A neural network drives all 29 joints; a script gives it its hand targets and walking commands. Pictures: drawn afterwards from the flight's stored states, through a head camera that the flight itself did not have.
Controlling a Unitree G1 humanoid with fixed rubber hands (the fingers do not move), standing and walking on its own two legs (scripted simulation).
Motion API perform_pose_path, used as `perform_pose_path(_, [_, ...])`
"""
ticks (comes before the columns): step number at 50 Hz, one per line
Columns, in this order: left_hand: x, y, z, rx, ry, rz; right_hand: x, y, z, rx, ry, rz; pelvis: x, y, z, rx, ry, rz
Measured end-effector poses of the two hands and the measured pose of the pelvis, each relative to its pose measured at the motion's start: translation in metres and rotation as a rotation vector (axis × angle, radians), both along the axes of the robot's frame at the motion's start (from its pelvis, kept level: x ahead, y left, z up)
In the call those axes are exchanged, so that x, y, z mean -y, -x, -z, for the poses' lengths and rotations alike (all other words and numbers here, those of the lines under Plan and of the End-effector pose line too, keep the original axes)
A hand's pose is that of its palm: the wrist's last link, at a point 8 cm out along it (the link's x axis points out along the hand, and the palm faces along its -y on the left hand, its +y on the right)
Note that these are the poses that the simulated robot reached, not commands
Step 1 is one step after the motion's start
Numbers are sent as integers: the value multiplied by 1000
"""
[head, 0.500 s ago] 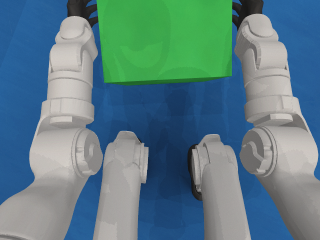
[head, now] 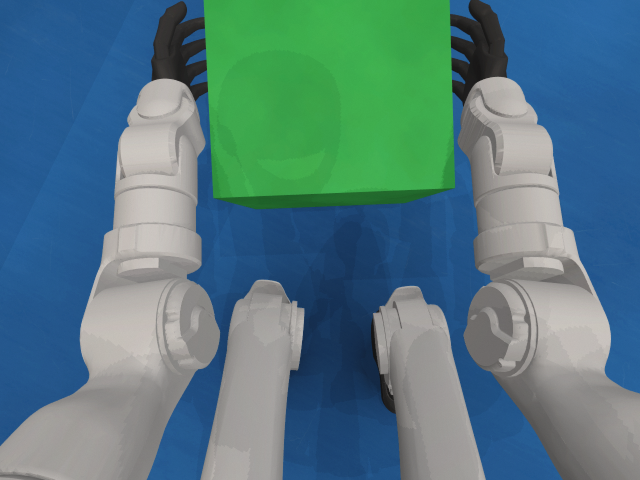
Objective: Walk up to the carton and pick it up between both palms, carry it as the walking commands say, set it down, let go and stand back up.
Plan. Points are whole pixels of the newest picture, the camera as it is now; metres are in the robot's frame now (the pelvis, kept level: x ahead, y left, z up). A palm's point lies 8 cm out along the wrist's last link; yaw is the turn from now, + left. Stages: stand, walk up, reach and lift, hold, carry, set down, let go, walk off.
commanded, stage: reach and lift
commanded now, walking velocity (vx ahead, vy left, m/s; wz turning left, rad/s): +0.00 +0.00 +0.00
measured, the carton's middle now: (327, 105) +0.53 +0.03 -0.16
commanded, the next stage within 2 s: none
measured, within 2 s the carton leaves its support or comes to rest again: neither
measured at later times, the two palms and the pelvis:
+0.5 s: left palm (143, 78) +0.50 +0.19 -0.01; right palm (522, 72) +0.51 -0.13 -0.01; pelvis +0.01 +0.00 +0.06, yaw +0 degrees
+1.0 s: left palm (92, 62) +0.47 +0.18 +0.06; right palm (582, 56) +0.49 -0.13 +0.06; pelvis +0.03 +0.00 +0.12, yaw +0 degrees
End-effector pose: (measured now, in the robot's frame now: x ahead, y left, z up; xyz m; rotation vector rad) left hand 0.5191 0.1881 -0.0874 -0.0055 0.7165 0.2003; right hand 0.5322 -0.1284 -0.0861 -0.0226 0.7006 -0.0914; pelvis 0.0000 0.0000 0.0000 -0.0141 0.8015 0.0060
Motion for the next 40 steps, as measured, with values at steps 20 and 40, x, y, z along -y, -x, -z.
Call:
perform_pose_path(20, [1,19,-61,-6,4,-5,1,18,-63,-6,0,3,-3,-8,-44,25,3,-5])
perform_pose_path(40, [3,36,-121,-5,6,-12,3,35,-121,-6,-10,8,-2,-20,-91,76,-2,-2])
